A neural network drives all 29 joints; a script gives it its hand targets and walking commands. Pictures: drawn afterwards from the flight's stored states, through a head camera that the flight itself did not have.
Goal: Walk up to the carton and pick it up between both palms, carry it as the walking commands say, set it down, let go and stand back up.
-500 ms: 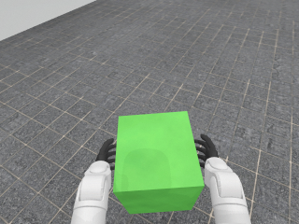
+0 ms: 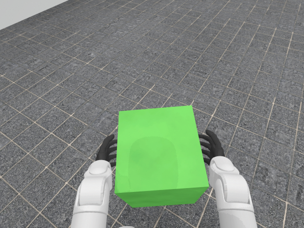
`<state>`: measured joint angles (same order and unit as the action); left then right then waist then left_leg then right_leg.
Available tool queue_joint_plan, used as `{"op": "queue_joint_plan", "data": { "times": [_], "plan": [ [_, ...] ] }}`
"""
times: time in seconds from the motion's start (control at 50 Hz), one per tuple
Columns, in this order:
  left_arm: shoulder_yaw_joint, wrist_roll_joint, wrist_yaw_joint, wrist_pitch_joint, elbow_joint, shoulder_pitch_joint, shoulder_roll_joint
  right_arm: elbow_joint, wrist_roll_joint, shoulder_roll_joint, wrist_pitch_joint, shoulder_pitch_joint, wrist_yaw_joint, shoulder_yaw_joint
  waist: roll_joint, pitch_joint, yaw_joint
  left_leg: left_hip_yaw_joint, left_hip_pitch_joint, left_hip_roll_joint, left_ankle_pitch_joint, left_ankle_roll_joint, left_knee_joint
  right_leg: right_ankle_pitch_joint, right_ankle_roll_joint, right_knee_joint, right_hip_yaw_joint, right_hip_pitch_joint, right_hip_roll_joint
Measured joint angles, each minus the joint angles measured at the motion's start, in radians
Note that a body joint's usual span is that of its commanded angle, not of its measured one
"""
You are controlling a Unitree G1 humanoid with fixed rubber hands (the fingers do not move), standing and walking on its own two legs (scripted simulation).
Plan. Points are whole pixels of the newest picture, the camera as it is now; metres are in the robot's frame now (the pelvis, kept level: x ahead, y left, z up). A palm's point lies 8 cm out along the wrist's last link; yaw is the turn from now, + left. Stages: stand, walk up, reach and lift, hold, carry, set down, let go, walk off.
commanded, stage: carry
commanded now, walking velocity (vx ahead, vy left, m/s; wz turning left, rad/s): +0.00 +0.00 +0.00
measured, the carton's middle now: (159, 160) +0.32 -0.01 -0.05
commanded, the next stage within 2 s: none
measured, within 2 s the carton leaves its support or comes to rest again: neither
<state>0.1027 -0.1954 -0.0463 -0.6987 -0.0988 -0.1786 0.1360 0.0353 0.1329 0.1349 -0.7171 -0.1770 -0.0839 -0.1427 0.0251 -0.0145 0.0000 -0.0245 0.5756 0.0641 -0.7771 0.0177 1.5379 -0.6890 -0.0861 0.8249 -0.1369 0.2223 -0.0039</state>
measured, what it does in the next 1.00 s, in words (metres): walks ahead: left foot, then right foot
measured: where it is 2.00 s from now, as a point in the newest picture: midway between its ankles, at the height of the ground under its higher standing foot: (161, 104)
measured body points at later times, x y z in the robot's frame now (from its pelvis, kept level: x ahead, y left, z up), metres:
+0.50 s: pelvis +0.37 -0.04 +0.01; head +0.40 -0.08 +0.46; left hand +0.69 +0.04 +0.03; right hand +0.63 -0.25 +0.02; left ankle +0.24 +0.05 -0.63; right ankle +0.32 -0.13 -0.69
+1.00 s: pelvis +0.67 -0.06 +0.02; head +0.68 -0.09 +0.47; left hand +0.98 +0.03 +0.03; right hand +0.94 -0.25 +0.02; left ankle +0.59 +0.02 -0.68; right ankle +0.63 -0.17 -0.69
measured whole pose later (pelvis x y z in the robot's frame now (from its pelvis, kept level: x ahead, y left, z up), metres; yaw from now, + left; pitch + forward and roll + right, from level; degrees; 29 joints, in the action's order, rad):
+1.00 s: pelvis +0.67 -0.06 +0.02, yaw -4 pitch +3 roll -1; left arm 0.11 -0.17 -0.06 -0.74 -0.18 -0.22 0.15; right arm 0.07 0.16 0.13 -0.73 -0.17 -0.07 -0.18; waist -0.08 -0.03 -0.06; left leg -0.10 0.31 0.01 -0.51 0.05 0.86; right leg -0.46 -0.01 0.79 -0.06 0.38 -0.01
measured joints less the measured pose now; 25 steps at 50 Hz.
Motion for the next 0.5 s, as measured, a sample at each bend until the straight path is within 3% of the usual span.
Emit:
{"op": "queue_joint_plan", "data": {
  "times": [0.04,0.06,0.1,0.12,0.16,0.2,0.24,0.3,0.34,0.4,0.44,0.46,0.5],
  "plan": [
    [0.009,0.015,-0.011,0.003,0.041,0.012,-0.001,0.002,0.001,0.004,0.012,-0.023,0.008,0.006,0.014,0.024,0.030,-0.029,0.123,-0.006,0.026,0.020,-0.077,-0.021,-0.002,-0.060,0.001,-0.082,0.024],
    [0.014,0.024,-0.016,-0.003,0.064,0.022,-0.002,0.001,0.003,0.005,0.013,-0.028,0.010,0.015,0.019,0.031,0.043,-0.049,0.158,-0.008,0.105,0.029,-0.196,-0.031,-0.002,-0.089,0.003,-0.126,0.034],
    [0.021,0.040,-0.023,-0.022,0.111,0.048,-0.005,-0.003,0.012,0.005,0.007,-0.029,0.016,0.039,0.021,0.033,0.061,-0.101,0.141,-0.002,0.433,0.026,-0.572,-0.033,0.003,-0.047,0.011,-0.180,0.046],
    [0.025,0.048,-0.026,-0.031,0.126,0.061,-0.012,0.007,0.019,0.008,0.005,-0.034,0.018,0.052,0.018,0.030,0.065,-0.121,0.109,-0.007,0.570,0.076,-0.651,-0.012,0.018,0.056,0.018,-0.173,0.046],
    [0.036,0.062,-0.028,-0.040,0.104,0.052,-0.031,0.055,0.042,0.012,0.007,-0.061,0.020,0.062,0.023,0.032,0.069,-0.146,0.075,-0.018,0.407,0.131,-0.566,0.053,0.080,0.376,0.102,-0.078,0.065],
    [0.033,0.068,-0.023,-0.040,0.046,0.030,-0.044,0.089,0.072,0.014,0.002,-0.067,0.022,0.055,0.023,0.034,0.064,-0.176,0.022,-0.017,0.329,0.130,-0.534,0.122,0.090,0.609,0.176,0.021,0.076],
    [0.021,0.070,-0.023,-0.035,-0.014,0.011,-0.042,0.097,0.085,0.009,0.002,-0.045,0.023,0.040,0.014,0.025,0.040,-0.189,-0.044,0.002,0.292,0.122,-0.570,0.138,0.085,0.682,0.210,0.114,0.062],
    [0.014,0.049,-0.018,-0.023,-0.057,-0.008,-0.020,0.084,0.073,0.002,0.016,-0.005,0.023,0.017,-0.025,0.025,-0.011,-0.188,-0.141,0.015,0.263,0.118,-0.649,0.108,0.083,0.584,0.222,0.246,0.029],
    [0.024,0.031,-0.008,-0.006,-0.062,-0.014,-0.003,0.067,0.052,0.000,0.028,0.011,0.014,0.011,-0.052,0.037,-0.042,-0.188,-0.206,0.011,0.241,0.108,-0.694,0.105,0.082,0.419,0.206,0.310,0.003],
    [0.019,0.032,0.001,0.022,-0.037,-0.005,0.002,0.009,0.002,-0.003,0.029,0.026,-0.014,0.014,-0.091,0.058,-0.086,-0.173,-0.293,-0.010,0.194,0.082,-0.717,0.259,0.082,0.071,0.149,0.298,-0.015],
    [0.002,0.035,-0.001,0.038,-0.045,-0.010,0.002,-0.014,-0.024,-0.004,0.027,0.032,-0.023,-0.003,-0.137,0.058,-0.120,-0.112,-0.282,-0.044,0.218,0.039,-0.623,0.241,0.065,0.044,0.090,0.238,0.001],
    [0.001,0.030,-0.001,0.035,-0.050,-0.021,0.004,-0.016,-0.030,-0.004,0.028,0.032,-0.025,-0.009,-0.127,0.053,-0.123,-0.077,-0.262,-0.034,0.231,0.017,-0.546,0.214,0.056,0.041,0.074,0.211,-0.007],
    [0.005,0.012,0.003,0.031,-0.056,-0.034,0.006,-0.010,-0.038,-0.003,0.028,0.022,-0.028,-0.016,-0.078,0.035,-0.098,-0.030,-0.223,-0.010,0.202,-0.003,-0.408,0.169,0.042,0.032,0.068,0.160,-0.024]
  ]
}}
